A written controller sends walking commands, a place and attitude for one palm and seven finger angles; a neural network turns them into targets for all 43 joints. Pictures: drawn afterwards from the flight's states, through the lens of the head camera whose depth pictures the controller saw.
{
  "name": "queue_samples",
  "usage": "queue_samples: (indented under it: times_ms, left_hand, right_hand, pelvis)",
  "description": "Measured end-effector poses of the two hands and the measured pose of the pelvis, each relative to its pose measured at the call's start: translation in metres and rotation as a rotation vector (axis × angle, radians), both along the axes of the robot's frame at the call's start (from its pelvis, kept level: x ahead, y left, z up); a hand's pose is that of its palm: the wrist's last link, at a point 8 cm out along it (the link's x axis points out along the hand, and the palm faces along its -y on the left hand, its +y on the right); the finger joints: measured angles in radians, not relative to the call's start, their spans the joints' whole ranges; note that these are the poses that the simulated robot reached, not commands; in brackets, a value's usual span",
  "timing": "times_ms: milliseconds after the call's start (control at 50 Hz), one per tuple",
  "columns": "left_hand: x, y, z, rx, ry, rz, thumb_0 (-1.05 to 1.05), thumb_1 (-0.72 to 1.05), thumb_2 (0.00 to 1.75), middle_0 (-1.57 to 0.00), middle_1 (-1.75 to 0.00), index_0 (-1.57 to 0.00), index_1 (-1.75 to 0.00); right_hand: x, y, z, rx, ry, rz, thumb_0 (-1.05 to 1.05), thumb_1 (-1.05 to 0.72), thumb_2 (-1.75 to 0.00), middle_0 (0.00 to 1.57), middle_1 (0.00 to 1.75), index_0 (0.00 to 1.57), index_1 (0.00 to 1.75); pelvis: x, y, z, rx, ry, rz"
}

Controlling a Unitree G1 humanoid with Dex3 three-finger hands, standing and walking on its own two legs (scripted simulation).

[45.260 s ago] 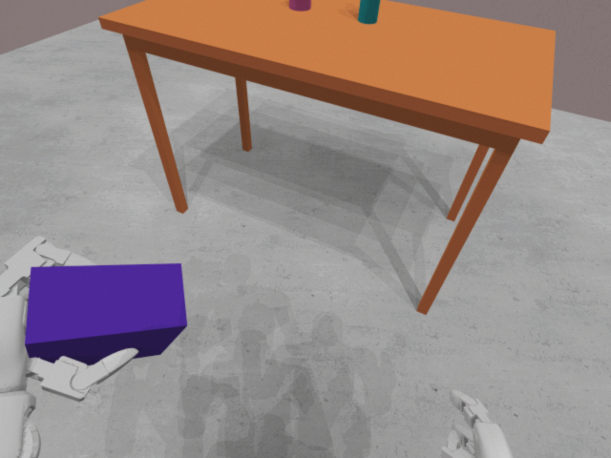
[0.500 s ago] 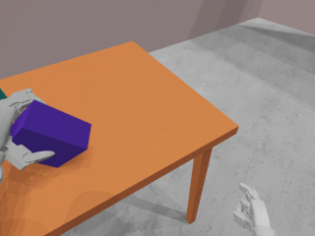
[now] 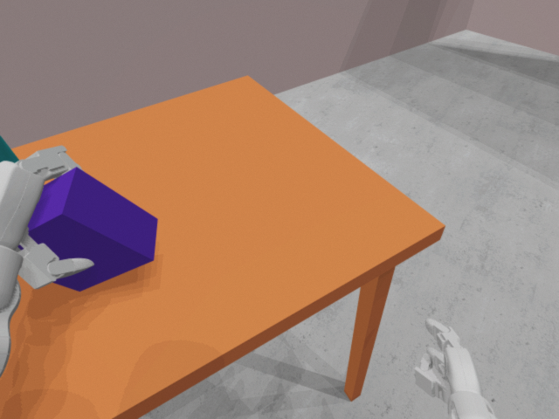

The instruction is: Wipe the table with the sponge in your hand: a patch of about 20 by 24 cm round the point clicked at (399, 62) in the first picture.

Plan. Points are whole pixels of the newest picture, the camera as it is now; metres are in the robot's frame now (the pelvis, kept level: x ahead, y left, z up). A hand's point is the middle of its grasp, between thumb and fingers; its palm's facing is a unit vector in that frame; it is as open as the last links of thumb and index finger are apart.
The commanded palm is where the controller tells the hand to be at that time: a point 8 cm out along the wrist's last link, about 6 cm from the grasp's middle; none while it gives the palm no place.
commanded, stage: turn the palm down, sponge in hand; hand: left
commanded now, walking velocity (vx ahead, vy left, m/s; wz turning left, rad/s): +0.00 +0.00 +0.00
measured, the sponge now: (92, 242) +0.25 +0.27 +0.18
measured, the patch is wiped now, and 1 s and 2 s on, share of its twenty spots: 0.15 0.15 0.15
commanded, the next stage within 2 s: move the sponge above the wiping area in 1.04 s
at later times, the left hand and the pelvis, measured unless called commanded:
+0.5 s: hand (26, 195) +0.24 +0.30 +0.26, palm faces +0.32 -0.10 -0.94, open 10.5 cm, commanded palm +0.17 +0.29 +0.32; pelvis -0.01 +0.01 +0.01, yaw +0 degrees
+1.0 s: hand (47, 198) +0.24 +0.27 +0.26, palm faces +0.33 -0.06 -0.94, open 10.5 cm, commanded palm +0.18 +0.27 +0.32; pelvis -0.01 -0.01 +0.01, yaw +0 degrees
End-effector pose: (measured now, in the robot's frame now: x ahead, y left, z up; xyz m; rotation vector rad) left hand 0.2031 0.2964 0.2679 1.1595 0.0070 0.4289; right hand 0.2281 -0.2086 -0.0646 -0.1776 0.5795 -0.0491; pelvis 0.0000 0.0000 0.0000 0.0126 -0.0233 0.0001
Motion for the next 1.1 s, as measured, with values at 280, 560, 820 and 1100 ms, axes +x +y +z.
queue_samples:
  times_ms: [280,560,820,1100]
  left_hand:
    - [0.001,0.009,0.021,0.119,0.07,0.091,-0.01,-0.54,1.04,-0.7,-1.3,-0.71,-1.31]
    - [0.0,-0.005,0.043,0.223,0.027,0.116,-0.01,-0.54,1.04,-0.7,-1.3,-0.71,-1.31]
    - [-0.001,-0.023,0.031,0.243,0.039,0.113,-0.01,-0.54,1.04,-0.7,-1.3,-0.71,-1.31]
    - [0.002,-0.032,0.034,0.24,0.028,0.121,-0.01,-0.54,1.04,-0.7,-1.3,-0.71,-1.31]
  right_hand:
    - [0.024,0.053,0.016,0.04,-0.016,0.105,0.01,-0.9,-0.9,0.21,0.3,0.18,0.3]
    - [0.025,0.051,0.016,0.057,-0.01,0.132,0.01,-0.9,-0.9,0.21,0.3,0.19,0.3]
    - [0.029,0.038,0.017,0.058,-0.026,0.141,0.01,-0.9,-0.9,0.21,0.3,0.2,0.31]
    - [0.03,0.018,0.02,0.07,-0.049,0.104,0.01,-0.9,-0.9,0.2,0.3,0.2,0.3]
  pelvis:
    - [-0.01,0.016,0.009,-0.003,-0.022,0.007]
    - [-0.014,0.011,0.011,0.003,-0.021,0.004]
    - [-0.014,-0.003,0.01,0.006,-0.032,0.004]
    - [-0.012,-0.012,0.009,0.009,-0.033,-0.004]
